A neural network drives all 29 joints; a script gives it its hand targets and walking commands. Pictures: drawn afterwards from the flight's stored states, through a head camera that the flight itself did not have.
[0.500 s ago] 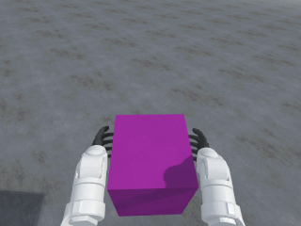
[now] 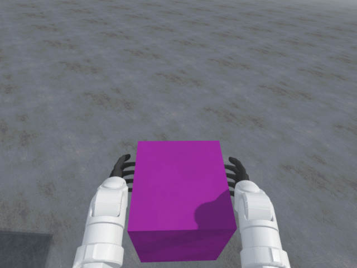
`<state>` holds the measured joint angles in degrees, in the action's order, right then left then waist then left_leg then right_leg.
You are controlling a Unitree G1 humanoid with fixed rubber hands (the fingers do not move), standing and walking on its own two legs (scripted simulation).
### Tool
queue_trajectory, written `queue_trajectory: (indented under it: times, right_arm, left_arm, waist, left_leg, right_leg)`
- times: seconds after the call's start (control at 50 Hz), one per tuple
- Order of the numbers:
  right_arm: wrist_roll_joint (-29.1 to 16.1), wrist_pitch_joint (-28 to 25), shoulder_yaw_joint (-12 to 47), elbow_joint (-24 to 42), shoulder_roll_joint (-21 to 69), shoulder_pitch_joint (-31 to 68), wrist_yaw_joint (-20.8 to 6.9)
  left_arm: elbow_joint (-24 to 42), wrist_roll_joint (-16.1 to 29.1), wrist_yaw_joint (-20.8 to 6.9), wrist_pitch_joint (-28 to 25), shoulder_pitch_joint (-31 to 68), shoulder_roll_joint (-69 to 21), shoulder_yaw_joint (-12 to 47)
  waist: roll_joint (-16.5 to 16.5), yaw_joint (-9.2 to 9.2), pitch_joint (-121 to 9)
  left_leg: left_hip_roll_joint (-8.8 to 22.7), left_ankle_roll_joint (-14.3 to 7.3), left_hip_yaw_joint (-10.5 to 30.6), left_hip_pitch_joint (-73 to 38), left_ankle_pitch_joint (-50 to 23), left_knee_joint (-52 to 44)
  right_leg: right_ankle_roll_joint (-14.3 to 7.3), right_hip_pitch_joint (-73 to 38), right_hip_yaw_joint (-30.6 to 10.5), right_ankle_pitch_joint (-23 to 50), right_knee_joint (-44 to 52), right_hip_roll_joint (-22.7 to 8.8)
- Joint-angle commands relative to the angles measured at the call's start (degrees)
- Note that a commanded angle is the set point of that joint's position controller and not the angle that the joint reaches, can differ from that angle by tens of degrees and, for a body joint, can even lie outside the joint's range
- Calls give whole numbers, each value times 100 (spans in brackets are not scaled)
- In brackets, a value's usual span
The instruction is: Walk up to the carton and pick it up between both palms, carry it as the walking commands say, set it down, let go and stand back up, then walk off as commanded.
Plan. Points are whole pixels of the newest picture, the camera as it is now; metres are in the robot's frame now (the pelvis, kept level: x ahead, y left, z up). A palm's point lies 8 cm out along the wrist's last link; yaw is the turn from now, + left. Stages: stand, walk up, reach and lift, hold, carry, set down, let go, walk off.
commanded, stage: hold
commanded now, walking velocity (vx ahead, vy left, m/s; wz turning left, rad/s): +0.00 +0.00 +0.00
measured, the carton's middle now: (178, 203) +0.29 +0.00 -0.03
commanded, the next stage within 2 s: carry in 1.32 s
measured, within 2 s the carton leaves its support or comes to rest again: neither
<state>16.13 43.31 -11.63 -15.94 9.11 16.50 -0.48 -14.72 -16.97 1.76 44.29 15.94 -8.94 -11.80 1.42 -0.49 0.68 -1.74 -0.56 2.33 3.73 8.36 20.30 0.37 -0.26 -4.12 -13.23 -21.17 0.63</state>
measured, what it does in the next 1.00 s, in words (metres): stands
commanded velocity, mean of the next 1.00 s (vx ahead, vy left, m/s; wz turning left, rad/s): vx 0.00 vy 0.00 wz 0.00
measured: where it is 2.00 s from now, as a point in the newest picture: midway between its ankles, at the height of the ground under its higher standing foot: outside the picture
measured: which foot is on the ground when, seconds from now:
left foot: down 0.00-1.00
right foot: down 0.00-1.00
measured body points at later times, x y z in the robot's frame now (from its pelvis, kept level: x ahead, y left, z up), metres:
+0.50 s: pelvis -0.01 +0.00 +0.00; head -0.07 +0.01 +0.44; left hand +0.29 +0.15 +0.04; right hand +0.29 -0.15 +0.05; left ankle +0.04 +0.11 -0.74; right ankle -0.01 -0.13 -0.74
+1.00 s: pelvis +0.00 +0.00 +0.00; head -0.06 +0.01 +0.45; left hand +0.29 +0.15 +0.04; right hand +0.30 -0.15 +0.05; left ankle +0.04 +0.11 -0.74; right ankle -0.01 -0.13 -0.74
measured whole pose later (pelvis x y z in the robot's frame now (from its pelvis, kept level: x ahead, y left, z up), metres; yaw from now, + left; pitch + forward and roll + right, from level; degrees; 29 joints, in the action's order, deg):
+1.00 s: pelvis +0.00 +0.00 +0.00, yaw +0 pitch -9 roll +0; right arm 16.4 43.3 -11.6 -15.4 9.1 16.3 -0.7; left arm -14.1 -17.0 1.5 45.0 16.0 -9.0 -11.5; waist 1.4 -0.2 1.4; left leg -1.7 -0.5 2.4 4.0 8.4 21.1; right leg 0.3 0.1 -4.2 -13.3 -21.9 0.8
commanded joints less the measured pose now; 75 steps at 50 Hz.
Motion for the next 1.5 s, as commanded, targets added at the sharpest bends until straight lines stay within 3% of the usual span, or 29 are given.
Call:
queue_trajectory:
  times: [0.0, 0.36, 0.86, 1.28, 1.3, 1.32, 1.36, 1.42, 1.46, 1.48]
  right_arm:
    - [-1399, -205, 2720, 195, 5463, 2551, -1263]
    - [-1330, -222, 2570, -54, 5463, 2855, -1323]
    - [-1389, -189, 2740, 180, 5473, 2531, -1288]
    - [-1398, -197, 2746, 187, 5450, 2628, -1298]
    - [-1434, -159, 2838, 266, 5239, 2664, -1329]
    - [-1477, -139, 2969, 327, 5274, 2694, -1318]
    - [-1621, -52, 3138, 497, 5281, 2742, -1266]
    - [-1979, 177, 3633, 1230, 5405, 2661, -1128]
    - [-2196, 399, 3971, 1819, 5364, 2525, -988]
    - [-2297, 522, 4127, 2128, 5339, 2469, -914]
  left_arm:
    - [294, 1602, -1501, -217, 2658, -5490, 2990]
    - [94, 1570, -1539, -217, 2996, -5527, 2874]
    - [360, 1618, -1527, -199, 2731, -5496, 3001]
    - [295, 1596, -1535, -195, 2769, -5503, 2975]
    - [231, 1713, -1565, -209, 3035, -5434, 3124]
    - [277, 1805, -1553, -217, 3082, -5511, 3152]
    - [448, 1963, -1475, -140, 3082, -5577, 3353]
    - [1198, 2321, -1293, 62, 2891, -5645, 3858]
    - [1730, 2461, -1147, 264, 2521, -5586, 4112]
    - [2023, 2519, -1073, 370, 2339, -5542, 4220]
  waist:
    - [-115, -12, -1133]
    - [-122, -4, -985]
    - [-108, 20, -1113]
    - [-112, 22, -1066]
    - [-414, 113, -928]
    - [-439, 108, -1049]
    - [-559, 111, -1334]
    - [-437, 109, -1968]
    - [-215, 119, -2305]
    - [7, 129, -2401]
  left_leg:
    - [-261, 55, 226, -1043, -679, -122]
    - [-213, 52, 189, -913, -108, -119]
    - [-239, 50, 193, -998, -623, -78]
    - [-235, 51, 187, -939, -454, -79]
    - [1041, -38, 572, 641, 747, -15]
    - [1133, -122, 900, 930, 703, -75]
    - [1112, -210, 857, 1162, -111, 346]
    - [1017, -321, 787, 1138, -1845, 1102]
    - [861, -287, 685, 1317, -2209, 1563]
    - [732, -229, 578, 1517, -1978, 1833]
  right_leg:
    - [-78, 779, -63, 780, 442, 308]
    - [-128, 938, -34, 200, 430, 288]
    - [-96, 792, -69, 707, 411, 291]
    - [-109, 850, -59, 512, 405, 304]
    - [-108, 1406, -3, -536, -152, -652]
    - [-125, 1299, -84, -585, -283, -572]
    - [-142, 1438, -3, -188, -680, -580]
    - [-149, 1460, 28, 1006, -1221, -615]
    - [-224, 1262, -69, 1805, -1284, -758]
    - [-331, 1127, -216, 2336, -1249, -950]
